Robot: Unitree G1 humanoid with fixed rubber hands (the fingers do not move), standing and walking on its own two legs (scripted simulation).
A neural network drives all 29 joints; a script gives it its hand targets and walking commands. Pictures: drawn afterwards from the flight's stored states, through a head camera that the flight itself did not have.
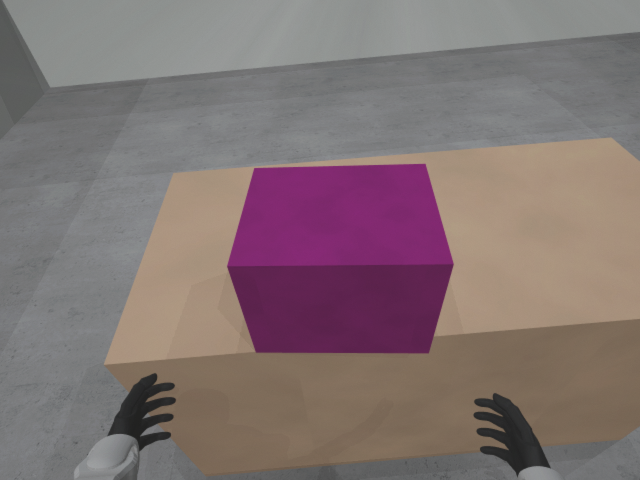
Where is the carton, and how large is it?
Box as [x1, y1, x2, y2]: [227, 164, 453, 352]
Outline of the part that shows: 425,164 254,168 227,267 256,352 428,352 453,263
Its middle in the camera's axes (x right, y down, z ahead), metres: +0.03 +0.03 +0.64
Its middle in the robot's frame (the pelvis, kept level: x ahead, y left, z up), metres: +0.45 -0.03 +0.00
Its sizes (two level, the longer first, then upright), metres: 0.286 0.222 0.218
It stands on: a pedestal, 0.66 m high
